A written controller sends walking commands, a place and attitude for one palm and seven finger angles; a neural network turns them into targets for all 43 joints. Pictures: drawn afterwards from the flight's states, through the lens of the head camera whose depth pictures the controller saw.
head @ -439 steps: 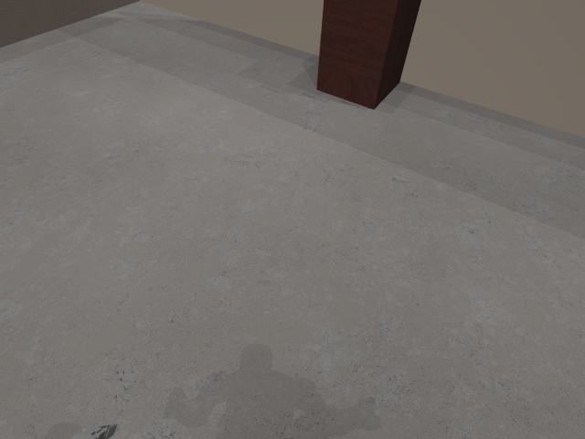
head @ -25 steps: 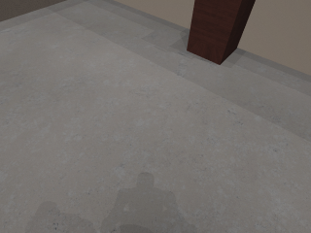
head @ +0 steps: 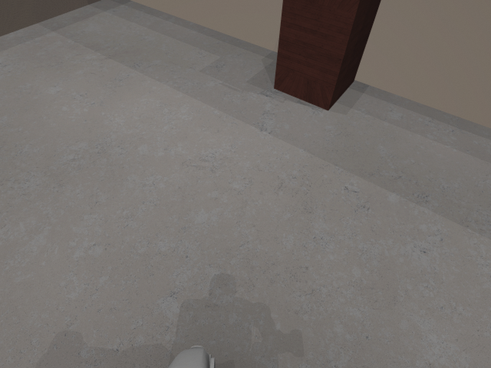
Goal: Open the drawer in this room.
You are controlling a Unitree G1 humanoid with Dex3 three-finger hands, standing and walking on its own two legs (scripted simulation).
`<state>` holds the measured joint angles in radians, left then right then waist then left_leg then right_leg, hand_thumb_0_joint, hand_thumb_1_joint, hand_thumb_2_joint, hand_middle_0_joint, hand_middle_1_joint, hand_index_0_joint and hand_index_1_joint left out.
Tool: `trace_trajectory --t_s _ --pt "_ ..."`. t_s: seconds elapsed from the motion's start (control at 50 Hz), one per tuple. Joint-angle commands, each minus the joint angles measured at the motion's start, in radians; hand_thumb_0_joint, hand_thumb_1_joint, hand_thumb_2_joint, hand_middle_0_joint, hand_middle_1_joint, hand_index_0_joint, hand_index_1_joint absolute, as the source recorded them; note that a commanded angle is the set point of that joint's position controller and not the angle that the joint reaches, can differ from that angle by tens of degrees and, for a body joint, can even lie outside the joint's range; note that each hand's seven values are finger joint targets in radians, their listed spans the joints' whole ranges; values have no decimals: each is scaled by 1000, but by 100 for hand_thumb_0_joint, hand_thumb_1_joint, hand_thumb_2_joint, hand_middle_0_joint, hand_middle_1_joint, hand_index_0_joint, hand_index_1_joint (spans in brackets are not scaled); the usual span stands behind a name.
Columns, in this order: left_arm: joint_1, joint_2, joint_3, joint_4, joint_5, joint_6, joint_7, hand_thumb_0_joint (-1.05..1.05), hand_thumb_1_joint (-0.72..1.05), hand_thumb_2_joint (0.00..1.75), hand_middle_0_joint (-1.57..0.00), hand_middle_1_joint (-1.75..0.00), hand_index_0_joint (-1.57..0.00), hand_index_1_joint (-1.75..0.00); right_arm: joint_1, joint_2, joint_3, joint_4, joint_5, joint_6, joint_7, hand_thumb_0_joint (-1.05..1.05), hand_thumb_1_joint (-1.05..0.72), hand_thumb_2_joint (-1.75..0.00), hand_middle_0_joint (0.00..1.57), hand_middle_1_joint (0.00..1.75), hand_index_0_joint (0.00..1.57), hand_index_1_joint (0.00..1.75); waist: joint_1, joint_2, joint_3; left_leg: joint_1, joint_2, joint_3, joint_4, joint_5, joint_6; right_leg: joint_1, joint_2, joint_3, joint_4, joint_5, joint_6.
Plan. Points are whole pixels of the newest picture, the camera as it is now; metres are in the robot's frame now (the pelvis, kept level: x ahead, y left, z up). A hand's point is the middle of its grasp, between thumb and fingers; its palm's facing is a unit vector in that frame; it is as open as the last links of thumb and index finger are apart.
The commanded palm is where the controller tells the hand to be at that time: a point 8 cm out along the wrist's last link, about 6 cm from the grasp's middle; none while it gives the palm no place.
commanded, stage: stand and wait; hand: left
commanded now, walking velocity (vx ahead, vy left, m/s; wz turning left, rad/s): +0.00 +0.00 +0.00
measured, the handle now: out of the picture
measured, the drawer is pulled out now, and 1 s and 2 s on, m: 0.00 0.00 0.00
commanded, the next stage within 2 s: turn or walk to find it in 0.04 s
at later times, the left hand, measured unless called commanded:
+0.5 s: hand out of the picture +0.11 +0.21 -0.17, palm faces +0.08 -0.96 -0.27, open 7.3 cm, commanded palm none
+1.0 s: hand out of the picture +0.08 +0.18 -0.19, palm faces +0.18 -0.96 -0.19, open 7.4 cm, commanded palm none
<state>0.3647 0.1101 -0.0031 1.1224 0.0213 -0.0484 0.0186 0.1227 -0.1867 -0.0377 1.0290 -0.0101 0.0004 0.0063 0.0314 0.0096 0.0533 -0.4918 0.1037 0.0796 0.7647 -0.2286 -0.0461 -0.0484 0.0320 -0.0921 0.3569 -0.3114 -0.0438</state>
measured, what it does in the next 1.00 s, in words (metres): steps on the spot: left foot, then right foot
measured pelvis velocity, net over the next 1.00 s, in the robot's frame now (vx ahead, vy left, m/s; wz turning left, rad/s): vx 0.10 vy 0.00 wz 0.14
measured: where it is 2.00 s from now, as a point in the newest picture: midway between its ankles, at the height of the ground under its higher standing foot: outside the picture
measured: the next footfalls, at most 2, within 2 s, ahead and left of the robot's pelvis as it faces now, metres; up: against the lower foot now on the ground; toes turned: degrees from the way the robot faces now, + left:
left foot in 0.06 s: +0.13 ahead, +0.13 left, +0.00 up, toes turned +8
right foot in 0.42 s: +0.12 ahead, -0.12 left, +0.00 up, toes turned +0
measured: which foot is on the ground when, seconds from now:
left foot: up 0.00-0.04, down 0.06-1.00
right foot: down 0.00-0.10, up 0.12-0.40, down 0.42-1.00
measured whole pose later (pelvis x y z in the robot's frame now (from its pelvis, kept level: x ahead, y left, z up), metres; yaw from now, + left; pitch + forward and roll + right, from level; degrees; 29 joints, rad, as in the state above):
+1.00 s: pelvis +0.10 +0.00 -0.01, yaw +8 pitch +0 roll -1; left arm 0.23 0.18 0.02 1.10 0.01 0.01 0.04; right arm 0.19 -0.16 -0.03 1.09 -0.01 0.01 -0.02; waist 0.02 -0.02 0.06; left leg -0.28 0.01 -0.01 0.54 -0.26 0.00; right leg -0.18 -0.06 -0.14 0.51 -0.32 0.02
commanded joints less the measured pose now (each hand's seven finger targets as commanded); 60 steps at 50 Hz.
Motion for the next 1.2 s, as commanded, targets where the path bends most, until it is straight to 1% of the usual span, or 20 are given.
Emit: trace_trajectory --t_s 0.0,0.04,0.08,0.1,0.14,0.2,0.28,0.36,0.42,0.46,0.52,0.58,0.72,0.76,0.8,0.86,0.92,1.02,1.12,1.18 --pt "33 154 36 -2 -3 -2 25 0 90 90 -20 -30 -20 -30 68 -20 10 2 0 -27 -18 0 -90 -90 20 30 20 30 -36 -127 -3 202 -48 32 -206 115 18 -46 -212 91 23 711 -47" --pt "70 127 31 6 -7 4 32 0 90 90 -20 -30 -20 -30 195 -79 0 47 -9 -45 -24 0 -90 -90 20 30 20 30 -61 14 -97 427 26 -49 -276 546 62 -103 -162 52 195 546 14" --pt "132 82 15 5 -21 14 38 0 90 90 -20 -30 -20 -30 258 -148 -6 74 -4 -41 -40 0 -90 -90 20 30 20 30 -59 268 -224 607 251 -285 -285 952 228 -236 -75 3 398 -139 76" --pt "94 94 19 1 -23 24 38 0 90 90 -20 -30 -20 -30 229 -146 -4 77 1 -29 -48 0 -90 -90 20 30 20 30 -55 300 -186 505 266 -323 -371 865 261 -231 -77 44 500 -331 81" --pt "0 101 27 -24 -14 33 29 0 90 90 -20 -30 -20 -30 161 -125 -5 59 -6 -24 -47 0 -90 -90 20 30 20 30 -43 179 -80 390 229 -311 -408 661 260 -289 -112 68 515 -306 79" --pt "-47 93 40 -51 -10 45 16 0 90 90 -20 -30 -20 -30 122 -130 -24 26 -13 -16 -41 0 -90 -90 20 30 20 30 -40 108 -85 319 186 -311 -453 370 237 -286 -109 57 485 -241 80" --pt "-43 84 37 -61 -2 57 13 0 90 90 -20 -30 -20 -30 78 -139 -30 6 -13 -11 -34 0 -90 -90 20 30 20 30 -24 115 -114 283 154 -273 -496 148 218 -263 -105 47 416 -161 79" --pt "0 112 33 -44 0 48 15 0 90 90 -20 -30 -20 -30 65 -125 -26 11 -5 -8 -28 0 -90 -90 20 30 20 30 12 68 -80 171 85 -200 -446 14 144 -87 -98 23 112 72 84" --pt "-83 218 32 -67 -2 34 17 0 90 90 -20 -30 -20 -30 115 -47 -2 14 4 0 -13 0 -90 -90 20 30 20 30 -33 -93 -13 173 -48 -81 -366 -108 41 -177 -273 205 -75 -35 20" --pt "-130 230 36 -75 -6 34 12 0 90 90 -20 -30 -20 -30 135 -56 -1 31 -6 14 -15 0 -90 -90 20 30 20 30 -44 -218 75 255 -47 -53 -308 -59 34 -337 -271 233 -149 -175 -1" --pt "-129 200 29 -69 -11 32 12 0 90 90 -20 -30 -20 -30 196 -52 9 65 -5 2 -17 0 -90 -90 20 30 20 30 -55 -121 54 284 -21 -73 -365 49 38 -285 -207 164 -93 -63 15" --pt "-83 195 36 -58 -17 34 17 0 90 90 -20 -30 -20 -30 173 -70 11 62 -1 -7 -20 0 -90 -90 20 30 20 30 -28 -28 8 244 -3 -100 -365 150 45 -169 -190 107 -14 107 35" --pt "-85 224 71 -88 -10 46 25 0 90 90 -20 -30 -20 -30 161 -68 -12 19 -3 11 -20 0 -90 -90 20 30 20 30 -28 -81 -43 170 -32 -58 -166 125 31 -113 -304 103 35 274 -28" --pt "-96 211 68 -93 -8 47 25 0 90 90 -20 -30 -20 -30 165 -63 -13 17 -3 11 -22 0 -90 -90 20 30 20 30 -33 -72 -55 202 -27 -71 -171 149 35 -135 -290 78 69 291 -23" --pt "-101 184 63 -89 -9 50 25 0 90 90 -20 -30 -20 -30 184 -75 -13 23 -3 5 -25 0 -90 -90 20 30 20 30 -44 13 -73 251 7 -138 -240 287 55 -154 -221 26 136 240 18" --pt "-63 132 44 -73 -14 52 26 0 90 90 -20 -30 -20 -30 154 -120 -14 23 -2 -5 -37 0 -90 -90 20 30 20 30 -17 167 -77 243 101 -311 -380 382 148 -135 -115 -14 202 58 73" --pt "-34 131 35 -40 -10 48 23 0 90 90 -20 -30 -20 -30 122 -115 -10 17 1 -11 -41 0 -90 -90 20 30 20 30 -4 117 -79 235 72 -272 -379 320 133 -87 -131 18 111 87 67" --pt "-62 171 35 -31 -9 34 19 0 90 90 -20 -30 -20 -30 125 -82 -1 24 1 -9 -35 0 -90 -90 20 30 20 30 -34 -27 -70 274 -4 -142 -322 254 58 -83 -204 53 41 273 36" --pt "-62 175 29 -23 -9 33 17 0 90 90 -20 -30 -20 -30 105 -98 7 33 1 -12 -33 0 -90 -90 20 30 20 30 -29 -16 -38 291 4 -146 -359 244 59 -93 -189 50 8 230 44" --pt "-46 166 25 1 -7 30 8 0 90 90 -20 -30 -20 -30 119 -86 13 53 -6 -12 -30 0 -90 -90 20 30 20 30 -30 -50 -5 295 -16 -107 -369 0 49 -122 -183 88 -68 -35 36"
